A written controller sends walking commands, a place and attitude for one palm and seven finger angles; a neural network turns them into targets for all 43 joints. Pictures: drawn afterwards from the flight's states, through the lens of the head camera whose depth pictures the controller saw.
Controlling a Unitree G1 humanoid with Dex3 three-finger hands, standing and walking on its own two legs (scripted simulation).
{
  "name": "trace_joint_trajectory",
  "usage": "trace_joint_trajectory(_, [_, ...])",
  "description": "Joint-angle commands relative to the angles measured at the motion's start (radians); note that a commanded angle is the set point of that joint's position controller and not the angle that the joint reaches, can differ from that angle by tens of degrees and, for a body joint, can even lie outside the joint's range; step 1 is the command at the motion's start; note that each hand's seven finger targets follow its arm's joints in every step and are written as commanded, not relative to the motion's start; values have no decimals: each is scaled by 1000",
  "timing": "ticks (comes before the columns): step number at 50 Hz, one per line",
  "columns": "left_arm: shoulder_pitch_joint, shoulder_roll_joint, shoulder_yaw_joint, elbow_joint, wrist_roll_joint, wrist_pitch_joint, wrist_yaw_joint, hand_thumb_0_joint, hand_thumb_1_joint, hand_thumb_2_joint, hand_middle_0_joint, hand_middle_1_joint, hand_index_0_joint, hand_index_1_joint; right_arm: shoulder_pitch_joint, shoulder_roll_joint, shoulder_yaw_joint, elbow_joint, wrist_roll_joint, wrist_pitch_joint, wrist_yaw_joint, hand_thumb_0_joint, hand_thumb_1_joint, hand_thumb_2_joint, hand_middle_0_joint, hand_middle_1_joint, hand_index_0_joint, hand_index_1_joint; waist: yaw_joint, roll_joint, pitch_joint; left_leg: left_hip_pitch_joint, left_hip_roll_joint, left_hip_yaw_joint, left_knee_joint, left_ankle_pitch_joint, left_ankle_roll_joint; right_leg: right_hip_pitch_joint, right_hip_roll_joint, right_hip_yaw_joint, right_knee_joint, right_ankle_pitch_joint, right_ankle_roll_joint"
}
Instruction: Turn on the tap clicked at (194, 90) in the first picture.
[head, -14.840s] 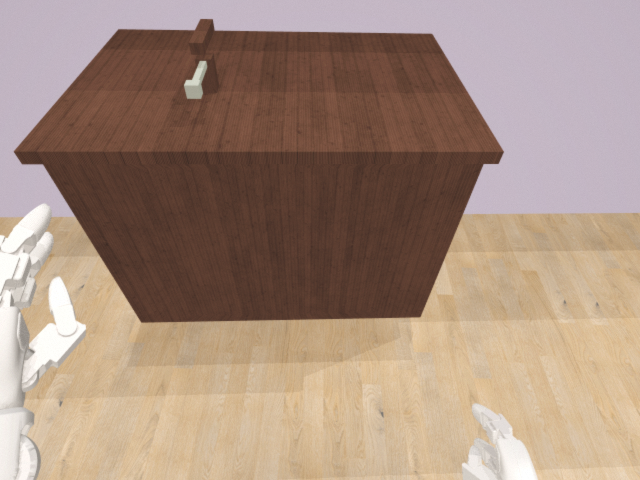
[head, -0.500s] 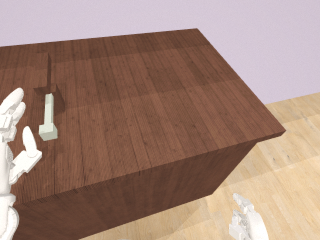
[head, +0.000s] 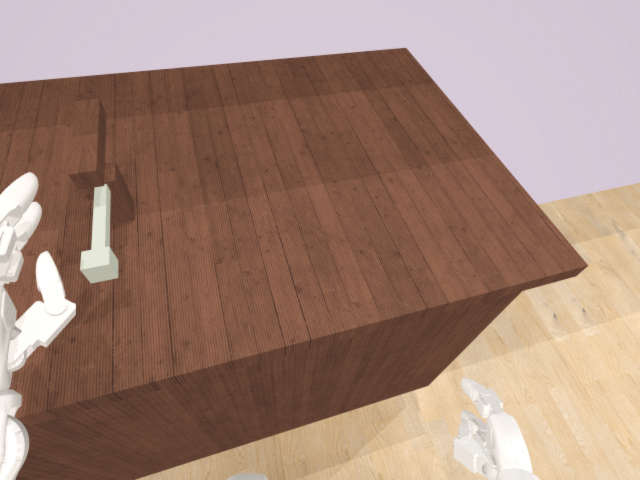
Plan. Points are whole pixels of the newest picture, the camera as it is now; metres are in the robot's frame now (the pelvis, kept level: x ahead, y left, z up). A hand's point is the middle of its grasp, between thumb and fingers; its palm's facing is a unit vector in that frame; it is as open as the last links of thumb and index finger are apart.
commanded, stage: look again from close up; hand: left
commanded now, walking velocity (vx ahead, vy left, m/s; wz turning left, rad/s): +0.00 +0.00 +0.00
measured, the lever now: (100, 265) +0.30 +0.28 +0.10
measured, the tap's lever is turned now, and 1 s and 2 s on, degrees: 0 0 0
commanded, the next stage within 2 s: turn the palm inward beside the body in 0.16 s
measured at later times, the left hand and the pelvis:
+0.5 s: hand (82, 318) +0.22 +0.24 +0.15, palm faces +0.35 -0.86 -0.38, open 7.4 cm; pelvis -0.01 -0.02 -0.01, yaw +1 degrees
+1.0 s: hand (117, 339) +0.20 +0.20 +0.16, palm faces +0.44 -0.84 -0.30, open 7.4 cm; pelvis -0.02 -0.07 -0.03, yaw +1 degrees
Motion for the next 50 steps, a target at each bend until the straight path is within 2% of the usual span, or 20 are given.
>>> trace_joint_trajectory(1, [-50,161,101,-229,-9,-69,18,0,900,900,-200,-300,-200,-300,-64,-137,-58,-158,0,-50,-6,0,-900,-900,200,300,200,300,-7,99,-209,99,44,-45,-111,39,-3,13,12,-27,-30,158,-67])
trace_joint_trajectory(12, [-38,165,104,-221,-10,-60,21,0,900,900,-200,-300,-200,-300,-61,-137,-61,-160,3,-39,-10,0,-900,-900,200,300,200,300,-8,83,-206,98,45,-47,-106,40,0,19,5,-24,-34,162,-68])
trace_joint_trajectory(13, [-926,987,381,-576,10,-227,46,0,900,900,-200,-300,-200,-300,99,-182,86,-258,52,-30,-96,0,-900,-900,200,300,200,300,-52,267,-277,18,19,-72,-95,-32,16,-21,43,-50,50,-53,0])
trace_joint_trajectory(14, [-577,460,321,27,91,-26,-8,0,900,900,-200,-300,-200,-300,-27,-144,-71,-146,-113,-62,-64,0,-900,-900,200,300,200,300,97,228,-494,238,-12,-56,-36,387,-48,29,42,-115,142,148,-131])
trace_joint_trajectory(15, [-381,271,124,108,-18,59,-45,0,900,900,-200,-300,-200,-300,18,-181,-52,-158,-62,-79,4,0,-900,-900,200,300,200,300,39,176,-412,235,-4,-84,-15,682,-99,-56,70,-153,109,213,-118])
trace_joint_trajectory(16, [-343,191,141,-4,-50,104,-99,0,900,900,-200,-300,-200,-300,1,-197,-71,-117,-60,-91,23,0,-900,-900,200,300,200,300,52,144,-486,365,26,-68,12,739,-95,-92,82,-144,110,267,-96])
trace_joint_trajectory(17, [-216,170,100,-15,-105,163,-137,0,900,900,-200,-300,-200,-300,-22,-201,-75,-120,-39,-94,24,0,-900,-900,200,300,200,300,73,158,-478,376,21,-57,12,728,-74,-81,68,-137,96,251,-92])
trace_joint_trajectory(18, [-89,12,-4,69,-136,239,-161,0,900,900,-200,-300,-200,-300,-92,-175,-47,-120,-2,-92,39,0,-900,-900,200,300,200,300,73,122,-370,323,16,-46,-3,602,-74,-112,74,-148,88,207,-86])
trace_joint_trajectory(21, [-119,135,5,-59,-63,264,-156,0,900,900,-200,-300,-200,-300,-148,-199,-30,-140,-2,-86,42,0,-900,-900,200,300,200,300,55,53,-195,97,-4,-42,-36,205,-32,-140,54,-183,86,167,-86])
trace_joint_trajectory(22, [-112,185,56,-68,-42,242,-136,0,900,900,-200,-300,-200,-300,-157,-196,-29,-146,-8,-82,36,0,-900,-900,200,300,200,300,46,25,-168,60,-6,-49,-44,117,-27,-160,57,-182,93,106,-84])
trace_joint_trajectory(23, [-119,271,149,-135,-34,214,-103,0,900,900,-200,-300,-200,-300,-191,-199,-30,-155,0,-71,25,0,-900,-900,200,300,200,300,56,46,-223,62,-14,-37,-47,29,-25,-154,62,-164,104,39,-82])
trace_joint_trajectory(25, [-187,244,145,-170,-37,118,-52,0,900,900,-200,-300,-200,-300,-182,-154,-16,-159,-29,-82,9,0,-900,-900,200,300,200,300,40,47,-234,42,-30,-45,-19,-43,-27,-198,73,-163,122,-43,-81])
trace_joint_trajectory(28, [-353,327,205,-217,-53,-1,24,0,900,900,-200,-300,-200,-300,-179,-149,-17,-123,-25,-93,-14,0,-900,-900,200,300,200,300,32,165,-269,27,-41,-48,7,-228,-31,-252,67,-129,133,-184,-73])
trace_joint_trajectory(30, [-357,237,119,-105,-43,-8,47,0,900,900,-200,-300,-200,-300,-162,-135,-11,-99,-29,-104,-23,0,-900,-900,200,300,200,300,13,158,-222,-4,-48,-54,33,-279,-33,-286,61,-132,132,-222,-75])
trace_joint_trajectory(33, [-442,240,68,47,-47,63,11,0,900,900,-200,-300,-200,-300,-186,-160,-3,-71,-18,-95,-48,0,-900,-900,200,300,200,300,-3,123,-179,-32,-63,-47,71,-294,-24,-322,42,-105,102,-294,-69])
trace_joint_trajectory(35, [-486,226,5,59,-60,128,-35,0,900,900,-200,-300,-200,-300,-211,-165,2,-76,-15,-93,-68,0,-900,-900,200,300,200,300,7,103,-180,-34,-69,-55,87,-287,-19,-321,24,-77,85,-341,-67])
trace_joint_trajectory(38, [-510,268,19,75,-69,208,-71,0,900,900,-200,-300,-200,-300,-239,-163,8,-82,-1,-93,-91,0,-900,-900,200,300,200,300,26,93,-188,-51,-72,-53,135,-246,-24,-320,-2,-10,50,-442,-71])
trace_joint_trajectory(43, [-378,323,157,27,-116,179,-60,0,900,900,-200,-300,-200,-300,-216,-154,-5,-90,-7,-108,-87,0,-900,-900,200,300,200,300,66,2,-210,-114,-51,-84,187,-189,-32,-281,-21,39,49,-483,-72])
trace_joint_trajectory(48, [-242,291,190,-33,-147,155,-30,0,900,900,-200,-300,-200,-300,-198,-149,-15,-105,-7,-130,-82,0,-900,-900,200,300,200,300,80,67,-198,-127,-42,-83,193,-169,-24,-280,-27,26,68,-419,-71])
trace_joint_trajectory(50, [-196,238,148,-85,-154,160,-21,0,900,900,-200,-300,-200,-300,-171,-153,-14,-122,-9,-138,-82,0,-900,-900,200,300,200,300,69,56,-213,-116,-36,-84,176,-133,-15,-273,-19,-6,96,-305,-74])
